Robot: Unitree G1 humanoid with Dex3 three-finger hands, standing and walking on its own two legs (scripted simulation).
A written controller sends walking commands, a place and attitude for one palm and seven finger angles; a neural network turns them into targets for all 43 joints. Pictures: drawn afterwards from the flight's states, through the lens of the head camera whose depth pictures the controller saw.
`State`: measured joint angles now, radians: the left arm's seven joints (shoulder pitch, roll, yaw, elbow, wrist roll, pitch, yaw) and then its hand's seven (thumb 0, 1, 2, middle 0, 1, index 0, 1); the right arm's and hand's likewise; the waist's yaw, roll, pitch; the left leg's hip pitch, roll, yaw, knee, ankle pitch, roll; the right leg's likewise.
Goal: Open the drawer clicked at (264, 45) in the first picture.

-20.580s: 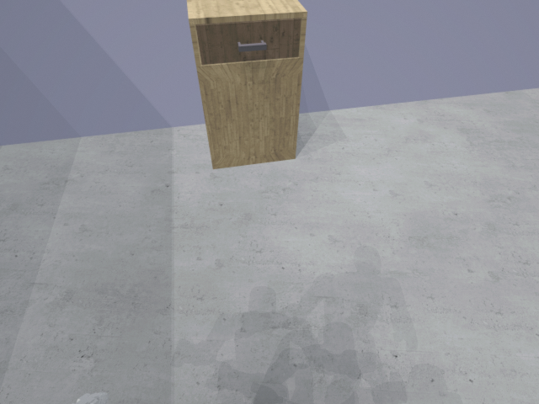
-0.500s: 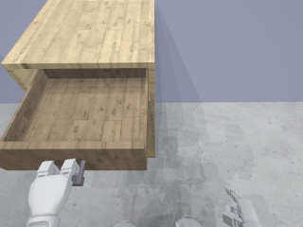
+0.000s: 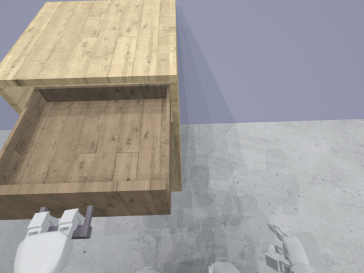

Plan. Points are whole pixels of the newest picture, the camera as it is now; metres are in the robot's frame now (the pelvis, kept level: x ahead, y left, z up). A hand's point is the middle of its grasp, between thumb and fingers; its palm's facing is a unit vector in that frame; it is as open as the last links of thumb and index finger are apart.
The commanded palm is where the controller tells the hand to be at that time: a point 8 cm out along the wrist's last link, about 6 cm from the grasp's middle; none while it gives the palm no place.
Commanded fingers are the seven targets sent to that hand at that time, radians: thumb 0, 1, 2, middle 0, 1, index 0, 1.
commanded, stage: pull the drawer open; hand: left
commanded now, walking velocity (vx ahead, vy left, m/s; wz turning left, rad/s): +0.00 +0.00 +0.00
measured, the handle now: (63, 221) +0.23 +0.27 -0.01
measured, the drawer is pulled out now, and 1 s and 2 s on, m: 0.30 0.30 0.30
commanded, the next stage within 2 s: open the thumb to release the handle in 0.08 s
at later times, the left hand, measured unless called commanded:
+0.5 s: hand (60, 253) +0.17 +0.26 -0.03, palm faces -0.02 -0.05 -1.00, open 8.3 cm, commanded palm +0.15 +0.26 +0.02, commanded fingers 0.00 -0.29 0.39 -0.31 -1.22 -0.31 -1.22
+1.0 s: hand (61, 252) +0.17 +0.26 -0.03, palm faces -0.01 -0.05 -1.00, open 13.8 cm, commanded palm +0.16 +0.26 +0.02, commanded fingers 0.00 -0.50 0.30 -0.30 -1.20 -0.30 -1.20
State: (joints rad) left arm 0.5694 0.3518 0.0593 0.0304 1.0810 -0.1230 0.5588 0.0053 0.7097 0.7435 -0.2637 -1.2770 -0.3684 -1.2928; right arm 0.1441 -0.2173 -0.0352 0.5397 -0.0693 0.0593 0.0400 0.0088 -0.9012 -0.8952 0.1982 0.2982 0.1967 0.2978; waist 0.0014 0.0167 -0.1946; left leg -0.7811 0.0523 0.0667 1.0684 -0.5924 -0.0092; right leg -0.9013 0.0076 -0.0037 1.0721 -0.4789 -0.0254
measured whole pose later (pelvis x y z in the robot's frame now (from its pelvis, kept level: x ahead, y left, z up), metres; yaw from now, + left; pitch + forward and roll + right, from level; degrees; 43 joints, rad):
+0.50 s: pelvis -0.01 +0.00 +0.00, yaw +2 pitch +17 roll +0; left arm 0.46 0.34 0.01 0.08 1.09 -0.08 0.59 0.00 0.31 0.65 -0.35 -1.27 -0.37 -1.29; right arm 0.15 -0.22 -0.02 0.55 -0.06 0.06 0.01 0.01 -0.90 -0.90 0.20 0.30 0.20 0.30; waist 0.03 0.04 -0.18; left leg -0.81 0.03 0.04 1.09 -0.58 0.00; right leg -0.91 -0.01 -0.03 1.08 -0.47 -0.02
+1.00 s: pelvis -0.02 +0.00 +0.00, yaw +2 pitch +17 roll +1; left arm 0.38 0.35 0.02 0.16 1.09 -0.08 0.58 0.00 -0.48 0.31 -0.32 -1.20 -0.32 -1.21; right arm 0.17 -0.25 -0.04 0.56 -0.06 0.04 0.00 0.01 -0.90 -0.90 0.20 0.30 0.20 0.30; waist 0.02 0.04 -0.18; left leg -0.82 0.04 0.03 1.08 -0.56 -0.01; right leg -0.92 -0.01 -0.04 1.07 -0.45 -0.03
